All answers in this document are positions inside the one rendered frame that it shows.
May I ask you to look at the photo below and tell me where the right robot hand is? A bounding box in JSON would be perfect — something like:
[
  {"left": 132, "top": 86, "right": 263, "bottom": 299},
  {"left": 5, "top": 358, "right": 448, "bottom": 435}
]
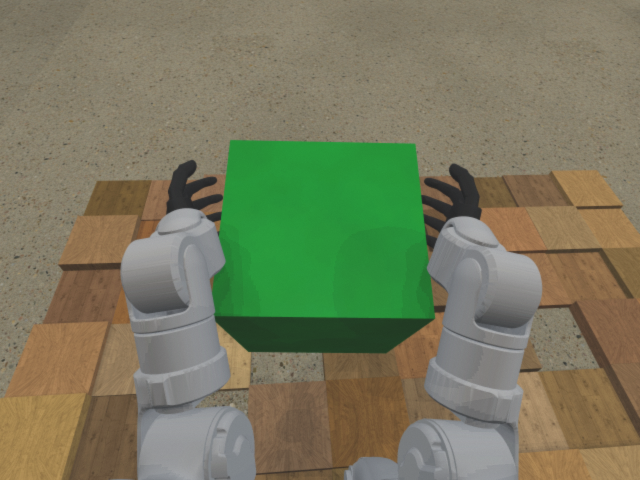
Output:
[{"left": 421, "top": 163, "right": 482, "bottom": 249}]

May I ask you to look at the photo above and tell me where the right robot upper arm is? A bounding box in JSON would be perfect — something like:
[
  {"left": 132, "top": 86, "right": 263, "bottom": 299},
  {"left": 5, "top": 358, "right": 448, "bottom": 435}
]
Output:
[{"left": 397, "top": 418, "right": 518, "bottom": 480}]

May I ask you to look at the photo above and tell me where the left robot upper arm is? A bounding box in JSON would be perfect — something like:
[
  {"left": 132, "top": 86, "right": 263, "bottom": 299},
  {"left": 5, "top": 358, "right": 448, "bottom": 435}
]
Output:
[{"left": 111, "top": 406, "right": 256, "bottom": 480}]

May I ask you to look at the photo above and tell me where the left robot forearm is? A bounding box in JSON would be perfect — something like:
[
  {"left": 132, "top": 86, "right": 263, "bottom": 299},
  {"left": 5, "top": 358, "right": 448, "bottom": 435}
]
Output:
[{"left": 120, "top": 208, "right": 230, "bottom": 478}]

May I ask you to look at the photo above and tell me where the carton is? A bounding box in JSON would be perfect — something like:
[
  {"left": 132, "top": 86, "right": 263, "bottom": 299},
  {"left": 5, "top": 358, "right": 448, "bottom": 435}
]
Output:
[{"left": 212, "top": 140, "right": 435, "bottom": 353}]

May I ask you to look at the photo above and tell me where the right robot forearm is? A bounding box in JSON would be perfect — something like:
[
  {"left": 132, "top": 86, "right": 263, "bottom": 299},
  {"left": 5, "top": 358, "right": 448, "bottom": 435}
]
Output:
[{"left": 424, "top": 216, "right": 542, "bottom": 478}]

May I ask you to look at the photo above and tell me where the right robot thigh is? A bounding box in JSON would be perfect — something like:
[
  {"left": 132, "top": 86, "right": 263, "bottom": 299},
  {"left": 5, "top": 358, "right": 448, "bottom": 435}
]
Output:
[{"left": 344, "top": 457, "right": 398, "bottom": 480}]

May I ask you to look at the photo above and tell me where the left robot hand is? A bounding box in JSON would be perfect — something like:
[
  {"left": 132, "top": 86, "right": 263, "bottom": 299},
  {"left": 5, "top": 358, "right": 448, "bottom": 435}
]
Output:
[{"left": 166, "top": 160, "right": 223, "bottom": 236}]

